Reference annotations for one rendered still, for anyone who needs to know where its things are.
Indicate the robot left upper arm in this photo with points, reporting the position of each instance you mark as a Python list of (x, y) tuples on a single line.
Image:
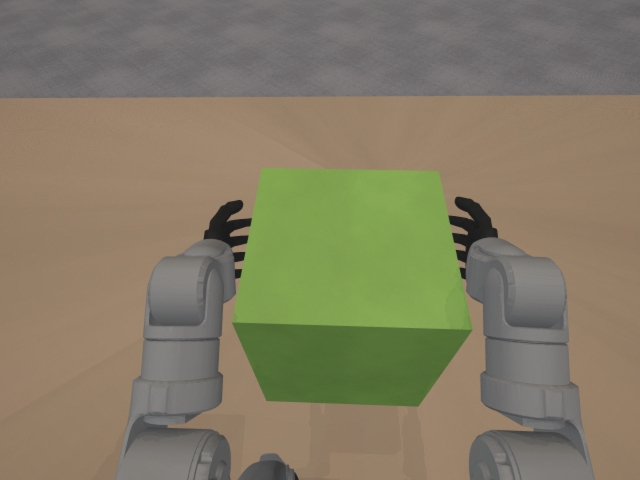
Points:
[(177, 454)]

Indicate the robot right upper arm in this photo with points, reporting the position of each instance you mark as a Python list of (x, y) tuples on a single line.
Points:
[(525, 455)]

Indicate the left robot thigh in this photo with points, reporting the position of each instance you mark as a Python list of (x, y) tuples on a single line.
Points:
[(268, 470)]

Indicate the right robot hand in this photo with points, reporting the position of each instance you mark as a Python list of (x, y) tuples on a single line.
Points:
[(478, 229)]

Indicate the left robot forearm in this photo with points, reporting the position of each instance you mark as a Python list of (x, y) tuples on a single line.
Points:
[(183, 322)]

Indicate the left robot shin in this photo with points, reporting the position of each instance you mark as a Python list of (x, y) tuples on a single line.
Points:
[(270, 456)]

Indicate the carton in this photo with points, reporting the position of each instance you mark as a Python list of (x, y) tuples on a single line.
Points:
[(350, 290)]

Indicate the right robot forearm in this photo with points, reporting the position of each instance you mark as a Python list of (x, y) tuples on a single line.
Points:
[(525, 320)]

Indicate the left robot hand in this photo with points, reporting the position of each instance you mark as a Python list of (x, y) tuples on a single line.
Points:
[(220, 229)]

